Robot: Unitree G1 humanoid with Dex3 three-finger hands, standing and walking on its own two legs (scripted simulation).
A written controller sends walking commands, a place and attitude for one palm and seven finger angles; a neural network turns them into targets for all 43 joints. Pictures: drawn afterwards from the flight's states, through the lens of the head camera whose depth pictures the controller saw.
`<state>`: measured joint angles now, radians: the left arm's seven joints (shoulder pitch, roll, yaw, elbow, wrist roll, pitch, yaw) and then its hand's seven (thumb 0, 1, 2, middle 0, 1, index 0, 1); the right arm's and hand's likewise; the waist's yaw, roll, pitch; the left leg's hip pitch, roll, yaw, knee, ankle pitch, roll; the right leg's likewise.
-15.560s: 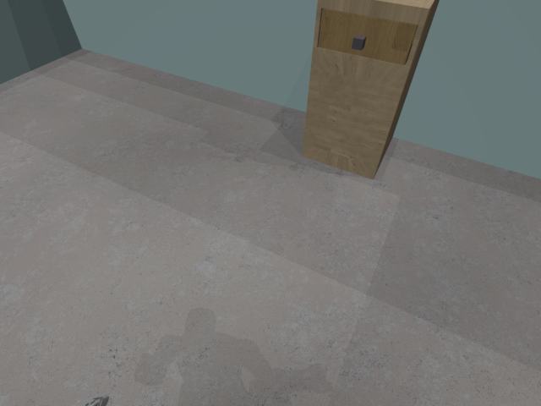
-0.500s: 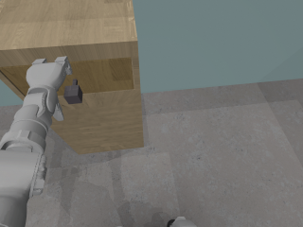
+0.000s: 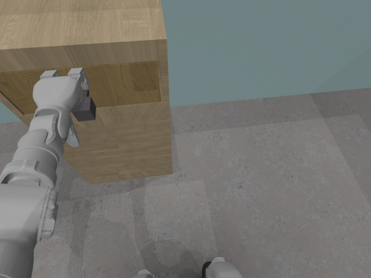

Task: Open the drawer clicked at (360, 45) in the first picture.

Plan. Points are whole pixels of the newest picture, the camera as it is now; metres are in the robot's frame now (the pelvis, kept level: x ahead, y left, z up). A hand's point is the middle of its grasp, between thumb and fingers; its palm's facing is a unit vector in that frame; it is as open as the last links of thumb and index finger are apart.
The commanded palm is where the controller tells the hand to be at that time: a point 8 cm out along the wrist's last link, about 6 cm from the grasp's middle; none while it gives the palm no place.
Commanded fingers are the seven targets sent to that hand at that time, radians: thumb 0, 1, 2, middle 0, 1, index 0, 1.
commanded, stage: lower the fingers behind the handle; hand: left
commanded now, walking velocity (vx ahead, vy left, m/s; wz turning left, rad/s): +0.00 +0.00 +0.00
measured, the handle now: (85, 102) +0.54 +0.22 -0.02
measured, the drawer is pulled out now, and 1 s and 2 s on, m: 0.00 0.00 0.00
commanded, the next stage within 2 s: lift the fingers back up to retry in 1.22 s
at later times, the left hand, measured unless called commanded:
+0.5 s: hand (72, 113) +0.50 +0.24 +0.00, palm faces -0.06 -0.02 -1.00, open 13.7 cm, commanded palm +0.49 +0.23 +0.04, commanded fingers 0.00 -0.50 0.30 -0.30 -1.20 -0.30 -1.20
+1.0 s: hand (73, 115) +0.50 +0.24 +0.00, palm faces -0.04 +0.00 -1.00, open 13.9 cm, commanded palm +0.49 +0.22 +0.02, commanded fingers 0.00 -0.50 0.30 -0.30 -1.20 -0.30 -1.20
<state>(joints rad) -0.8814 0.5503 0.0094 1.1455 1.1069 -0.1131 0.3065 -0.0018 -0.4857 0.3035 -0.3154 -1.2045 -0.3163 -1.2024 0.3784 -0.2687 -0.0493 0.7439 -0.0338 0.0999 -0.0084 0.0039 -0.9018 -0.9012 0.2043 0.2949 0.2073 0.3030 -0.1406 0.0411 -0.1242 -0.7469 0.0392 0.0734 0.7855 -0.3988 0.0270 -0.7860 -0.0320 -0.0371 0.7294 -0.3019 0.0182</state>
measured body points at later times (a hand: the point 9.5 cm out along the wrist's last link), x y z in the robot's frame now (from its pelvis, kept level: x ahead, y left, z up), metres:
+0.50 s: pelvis +0.00 +0.00 -0.02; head +0.13 +0.01 +0.41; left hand +0.50 +0.24 +0.05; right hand -0.02 -0.28 -0.14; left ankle -0.03 +0.10 -0.70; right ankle +0.01 -0.14 -0.70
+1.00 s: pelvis -0.03 +0.00 -0.04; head +0.11 +0.00 +0.39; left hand +0.50 +0.23 +0.05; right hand -0.04 -0.28 -0.16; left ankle -0.03 +0.10 -0.70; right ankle +0.01 -0.14 -0.70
